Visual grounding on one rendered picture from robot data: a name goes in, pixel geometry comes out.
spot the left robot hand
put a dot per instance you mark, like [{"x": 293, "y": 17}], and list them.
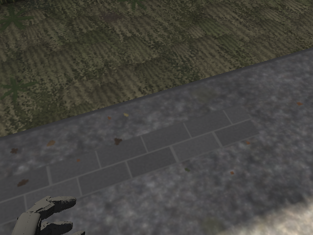
[{"x": 29, "y": 223}]

